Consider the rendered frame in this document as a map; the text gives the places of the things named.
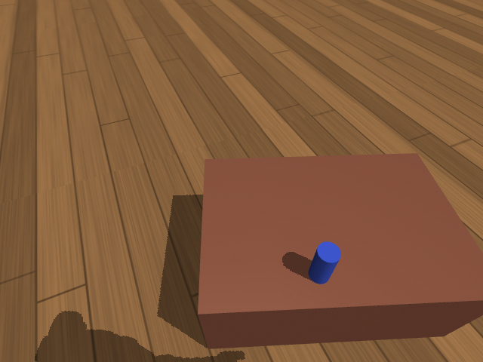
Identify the can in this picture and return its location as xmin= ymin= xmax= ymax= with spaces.
xmin=309 ymin=241 xmax=341 ymax=284

